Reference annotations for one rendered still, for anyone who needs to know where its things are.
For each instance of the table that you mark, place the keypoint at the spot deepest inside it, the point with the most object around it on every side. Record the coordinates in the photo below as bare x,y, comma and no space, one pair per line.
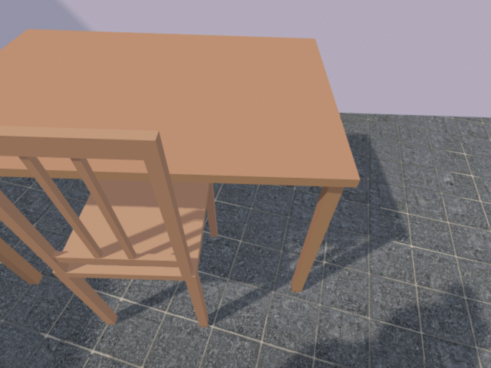
229,109

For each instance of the chair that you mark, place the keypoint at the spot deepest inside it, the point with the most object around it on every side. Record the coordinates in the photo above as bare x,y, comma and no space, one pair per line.
149,230

